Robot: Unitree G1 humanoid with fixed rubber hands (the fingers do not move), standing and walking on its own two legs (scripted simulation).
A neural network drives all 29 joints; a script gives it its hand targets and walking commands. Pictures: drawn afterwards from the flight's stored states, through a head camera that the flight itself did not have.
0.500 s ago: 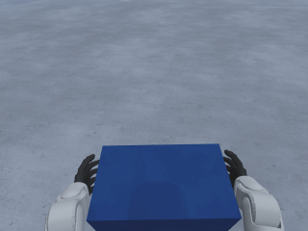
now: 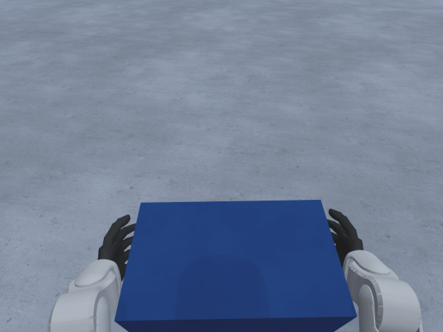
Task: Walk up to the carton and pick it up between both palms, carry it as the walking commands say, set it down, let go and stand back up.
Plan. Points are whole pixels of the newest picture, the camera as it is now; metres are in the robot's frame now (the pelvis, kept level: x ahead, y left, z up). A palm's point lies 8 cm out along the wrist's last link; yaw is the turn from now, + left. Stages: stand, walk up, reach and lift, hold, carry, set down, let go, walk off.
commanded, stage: carry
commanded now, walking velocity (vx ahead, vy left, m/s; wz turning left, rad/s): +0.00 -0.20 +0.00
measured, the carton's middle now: (231, 286) +0.24 +0.00 +0.00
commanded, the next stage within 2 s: none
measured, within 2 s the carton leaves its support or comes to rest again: neither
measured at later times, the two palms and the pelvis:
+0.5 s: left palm (149, 274) +0.23 +0.13 +0.07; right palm (387, 273) +0.22 -0.25 +0.07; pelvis -0.02 -0.05 -0.01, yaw -1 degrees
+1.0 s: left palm (157, 274) +0.23 +0.11 +0.07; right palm (399, 275) +0.22 -0.26 +0.08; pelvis -0.02 -0.06 -0.01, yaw -1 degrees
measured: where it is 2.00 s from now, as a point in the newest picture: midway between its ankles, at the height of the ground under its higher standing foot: outside the picture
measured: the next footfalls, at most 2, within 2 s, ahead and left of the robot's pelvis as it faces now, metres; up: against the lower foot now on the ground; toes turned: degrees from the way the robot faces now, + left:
left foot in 1.36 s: +0.01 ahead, +0.07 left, +0.00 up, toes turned +14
right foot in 1.68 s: +0.01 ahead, -0.26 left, +0.00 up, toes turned -9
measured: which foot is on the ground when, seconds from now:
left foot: down 0.00-1.00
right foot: down 0.00-1.00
